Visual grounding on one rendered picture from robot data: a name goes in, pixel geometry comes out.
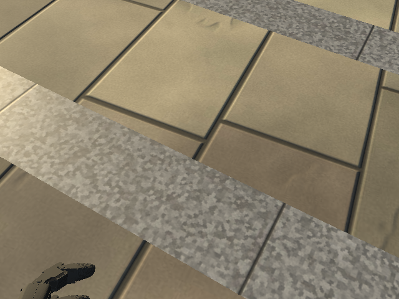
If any left robot hand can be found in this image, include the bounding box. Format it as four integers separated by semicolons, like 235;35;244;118
18;262;95;299

